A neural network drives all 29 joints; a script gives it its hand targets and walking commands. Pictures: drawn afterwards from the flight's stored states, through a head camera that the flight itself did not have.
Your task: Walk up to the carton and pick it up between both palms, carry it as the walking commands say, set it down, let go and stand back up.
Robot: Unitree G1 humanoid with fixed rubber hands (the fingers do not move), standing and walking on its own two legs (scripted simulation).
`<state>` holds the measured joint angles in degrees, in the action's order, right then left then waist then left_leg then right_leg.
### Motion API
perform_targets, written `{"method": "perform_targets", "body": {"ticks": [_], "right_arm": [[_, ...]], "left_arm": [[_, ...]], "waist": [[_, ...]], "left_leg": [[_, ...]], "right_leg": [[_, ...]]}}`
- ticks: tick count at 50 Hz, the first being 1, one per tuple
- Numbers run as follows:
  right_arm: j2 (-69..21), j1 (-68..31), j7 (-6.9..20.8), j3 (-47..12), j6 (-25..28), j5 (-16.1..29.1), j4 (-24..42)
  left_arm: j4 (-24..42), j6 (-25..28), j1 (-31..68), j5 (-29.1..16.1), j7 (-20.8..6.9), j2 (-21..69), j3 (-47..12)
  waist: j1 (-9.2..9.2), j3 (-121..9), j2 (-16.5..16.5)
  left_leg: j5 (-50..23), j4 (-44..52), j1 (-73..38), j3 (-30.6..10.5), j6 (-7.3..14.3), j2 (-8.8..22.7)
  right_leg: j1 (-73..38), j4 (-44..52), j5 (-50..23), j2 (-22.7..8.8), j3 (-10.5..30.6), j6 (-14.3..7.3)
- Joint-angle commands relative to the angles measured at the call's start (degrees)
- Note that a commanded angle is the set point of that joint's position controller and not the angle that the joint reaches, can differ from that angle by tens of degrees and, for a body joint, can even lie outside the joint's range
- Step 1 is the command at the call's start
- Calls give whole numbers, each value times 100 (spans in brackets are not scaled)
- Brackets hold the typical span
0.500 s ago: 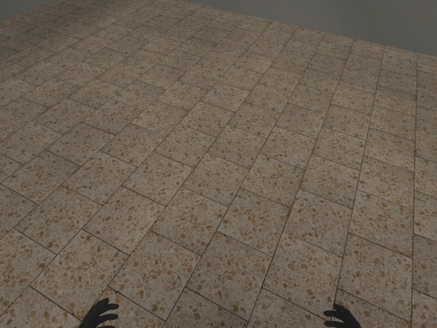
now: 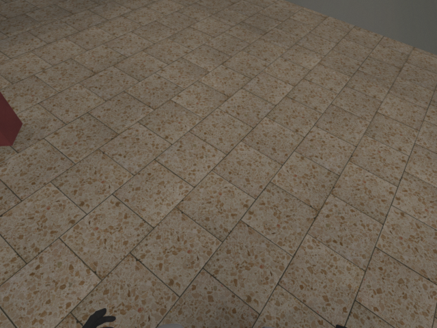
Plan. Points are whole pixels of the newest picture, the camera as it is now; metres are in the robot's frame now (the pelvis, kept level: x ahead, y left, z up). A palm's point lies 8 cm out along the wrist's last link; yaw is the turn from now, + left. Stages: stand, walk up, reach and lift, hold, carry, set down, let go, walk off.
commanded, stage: walk up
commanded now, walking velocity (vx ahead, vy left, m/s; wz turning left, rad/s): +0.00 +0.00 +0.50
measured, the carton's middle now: out of the picture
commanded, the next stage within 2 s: none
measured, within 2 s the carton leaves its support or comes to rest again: neither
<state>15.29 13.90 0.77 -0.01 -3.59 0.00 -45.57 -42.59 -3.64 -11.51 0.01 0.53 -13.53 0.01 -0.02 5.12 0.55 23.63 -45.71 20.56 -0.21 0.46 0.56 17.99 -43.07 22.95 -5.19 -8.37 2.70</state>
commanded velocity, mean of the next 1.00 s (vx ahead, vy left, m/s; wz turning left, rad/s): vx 0.11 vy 0.03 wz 0.50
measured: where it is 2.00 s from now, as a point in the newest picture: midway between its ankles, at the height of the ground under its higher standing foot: outside the picture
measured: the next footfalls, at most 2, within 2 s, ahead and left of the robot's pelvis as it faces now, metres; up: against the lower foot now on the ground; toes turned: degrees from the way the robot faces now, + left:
right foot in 0.54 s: +0.02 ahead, -0.14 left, +0.00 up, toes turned +3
left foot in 1.12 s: -0.13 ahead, +0.08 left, +0.00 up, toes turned +31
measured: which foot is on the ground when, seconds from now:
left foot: down 0.00-0.56, up 0.58-1.00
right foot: up 0.00-0.52, down 0.54-1.00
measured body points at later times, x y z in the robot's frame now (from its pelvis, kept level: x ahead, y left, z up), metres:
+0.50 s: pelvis -0.05 -0.02 +0.02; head +0.00 -0.01 +0.46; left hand +0.09 +0.23 -0.11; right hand +0.01 -0.27 -0.12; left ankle +0.00 +0.08 -0.71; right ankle -0.03 -0.14 -0.68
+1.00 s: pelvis -0.09 -0.06 +0.02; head -0.08 -0.07 +0.47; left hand -0.12 +0.21 -0.10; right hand +0.12 -0.25 -0.11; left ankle -0.19 +0.06 -0.63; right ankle -0.02 -0.14 -0.71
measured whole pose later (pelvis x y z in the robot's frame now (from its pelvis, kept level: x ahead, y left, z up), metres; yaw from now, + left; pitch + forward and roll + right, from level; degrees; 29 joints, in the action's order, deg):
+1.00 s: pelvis -0.09 -0.06 +0.02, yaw +26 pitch -2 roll +1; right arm 16.7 10.7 5.5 0.0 -6.4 0.0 -45.7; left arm -46.0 -2.1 -13.7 0.0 1.7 -13.9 0.0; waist 0.0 3.0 0.6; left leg 20.0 -64.8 25.0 -1.7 0.7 1.8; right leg 15.2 -35.8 17.4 -10.0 -20.7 -1.6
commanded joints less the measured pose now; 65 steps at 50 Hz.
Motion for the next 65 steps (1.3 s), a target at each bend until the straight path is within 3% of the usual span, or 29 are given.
{"method": "perform_targets", "body": {"ticks": [1, 2, 9, 14, 19, 22, 24, 25, 26, 27, 29, 31, 34, 38, 39, 40, 41, 44, 46, 49, 51, 53, 54, 55, 56, 58, 59, 61, 65], "right_arm": [[1362, 829, -136, 661, 175, -154, 306], [1162, 500, -167, 628, 178, -187, 344], [998, 918, -262, 604, 306, -165, 174], [1080, 811, -263, 619, 254, -182, 161], [1051, 608, -244, 631, 194, -175, 159], [1037, 330, -203, 646, 156, -166, 173], [985, -30, -163, 632, 124, -140, 241], [828, -217, -151, 599, 116, -92, 314], [400, -127, -169, 497, 150, -94, 371], [126, 16, -206, 468, 119, -145, 476], [459, -194, -170, 636, 43, -147, 473], [836, 29, 15, 653, -118, -125, 226], [721, -19, 88, 578, -182, -102, 250], [708, -241, 120, 515, -213, -118, 393], [654, -393, 144, 496, -204, -163, 463], [838, -632, 372, 507, -229, -284, 714], [845, -1038, 505, 521, -276, -305, 904], [699, -549, 596, 470, -158, -300, 693], [552, -133, 561, 437, -49, -156, 440], [366, -82, 472, 329, 32, -41, 352], [255, -38, 395, 241, 122, -85, 311], [300, 936, 295, 268, 268, -110, -179], [755, 1886, 208, 396, 340, -191, -470], [1291, 2189, 110, 482, 393, -340, -419], [1346, 1818, 40, 484, 384, -356, -250], [1260, 1544, -93, 437, 532, -271, -176], [1130, 1353, -116, 448, 651, -245, -149], [949, 1509, -134, 486, 782, -191, -143], [758, 1925, -137, 458, 838, -294, -285]], "left_arm": [[594, -52, 631, 201, 47, -764, 305], [541, -54, 634, 164, 33, -770, 318], [582, -30, 866, 137, -6, -672, 384], [633, -47, 1066, 135, 10, -683, 377], [607, 28, 1101, 88, 55, -658, 335], [466, 75, 813, 40, 71, -637, 301], [262, 96, 320, 18, 81, -665, 299], [99, 119, -161, 37, 90, -835, 343], [-55, 140, -433, 65, 96, -1157, 448], [-68, 96, -340, 140, 120, -1558, 535], [87, 34, 358, 171, 176, -1383, 409], [215, 120, 596, 123, 234, -1150, 334], [296, 158, 446, 98, 244, -1161, 340], [405, 155, 415, 92, 210, -1135, 379], [359, 222, 289, 93, 201, -1166, 383], [53, 267, -630, 108, 256, -1503, 565], [-16, 256, -615, 26, 273, -1671, 593], [-35, 394, -316, 98, 241, -1502, 542], [-26, 460, -28, 173, 135, -1333, 496], [-46, 426, 243, 241, -1, -1322, 505], [-169, 405, 70, 225, -57, -1362, 544], [-210, 346, 213, 211, -95, -1227, 463], [-10, 319, 589, 199, -111, -832, 348], [337, 357, 1095, 107, -176, -348, 218], [542, 375, 1437, 146, -250, -455, 211], [609, 505, 1694, 219, -380, -690, 292], [440, 566, 1383, 262, -406, -653, 311], [306, 593, 1179, 247, -443, -641, 314], [464, 610, 1736, 162, -459, -407, 301]], "waist": [[-380, -440, 854], [-277, -282, 787], [-406, -997, 886], [-449, -742, 961], [-428, -711, 1027], [-321, -704, 1175], [-23, -666, 1157], [263, -660, 955], [398, -788, -496], [278, -853, -1794], [167, -236, -1084], [-263, 65, -755], [-211, -183, -884], [-80, -312, -1040], [3, -279, -987], [178, -687, -808], [125, -379, -699], [-95, -280, -840], [-245, -534, -1282], [-297, -554, -1477], [-185, -670, -1299], [-650, -804, -242], [-1167, -801, 1352], [-1407, -288, 2796], [-1188, 383, 2508], [-920, 338, 989], [-715, -53, 807], [-606, -637, 915], [-741, -352, 1032]], "left_leg": [[-4129, 2517, -1314, -2883, 739, 1800], [-3578, 2564, -1237, -2890, 670, 1590], [-5071, 2184, -2248, -2747, 497, 1217], [-3705, 2568, -1775, -3327, 797, 1189], [-3380, 2694, -1323, -3617, 1071, 1214], [-3287, 2762, -689, -3468, 986, 1174], [-2351, 2741, 174, -3049, 655, 931], [-1466, 2551, 970, -2541, 226, 582], [453, 1468, 1800, -1692, -67, -73], [828, -330, 1913, -315, -348, -562], [565, -1644, 1552, -206, -345, -77], [-256, -2320, 1292, -206, -466, -101], [-442, -2584, 1498, -167, -497, 43], [-406, -2661, 1648, -143, -496, 168], [-255, -2544, 1722, -179, -469, 207], [-492, -2886, 2601, -292, -435, 220], [-761, -2968, 2956, -498, -361, 313], [-862, -2494, 2261, -423, -201, 483], [-442, -1812, 1167, 149, -83, 457], [640, -370, 18, 707, 8, 388], [1017, 600, -221, 858, 75, 323], [557, 1775, -1423, 1262, 109, -66], [1204, 2311, -2382, -261, 474, 540], [2723, 3576, -2313, -3074, 786, 1686], [3444, 4511, -1310, -4298, 801, 2023], [1963, 4398, -1536, -4494, 813, 1942], [172, 3790, -2243, -4006, 733, 1758], [-1233, 3163, -2616, -3191, 635, 1457], [-2479, 3169, -2566, -2847, 860, 1383]], "right_leg": [[1713, -2533, 889, 142, 1127, 84], [1814, -2582, 621, 207, 1077, 91], [1926, -2236, 288, 441, 1127, 137], [1674, -1677, 529, 592, 1175, 159], [1106, -809, 637, 717, 1106, 163], [180, -34, 474, 810, 924, 134], [-1050, 1091, -231, 774, 788, 89], [-2140, 1977, -835, 582, 771, 21], [-2766, 2541, -932, -580, 1837, -142], [-2028, 2910, -754, -2152, 2817, -544], [-640, 3269, 362, -2174, 2313, -812], [-217, 3201, 268, -1462, 1751, -502], [-552, 3167, 45, -1542, 1379, -405], [-830, 3170, 76, -1735, 1146, -722], [-863, 3151, 194, -1833, 1156, -840], [-1655, 3589, 2765, -2434, 2397, -723], [-1496, 3828, 3338, -2787, 2800, -400], [-1173, 3845, 2753, -2616, 1817, -377], [-686, 3950, 2359, -2118, 670, -423], [-167, 3699, 2001, -1776, -11, -496], [-437, 3231, 1685, -1860, -110, -595], [162, 1886, 2143, -1467, -561, -404], [1486, -190, 1879, -921, -871, -221], [3189, -1854, 1587, -61, -761, -35], [3509, -2239, 1017, -70, 448, -24], [3147, -2339, -75, -76, 816, -64], [3246, -2367, -456, -9, 724, -8], [2997, -2121, -564, -58, 639, 5], [2832, -962, -597, 132, 596, 116]]}}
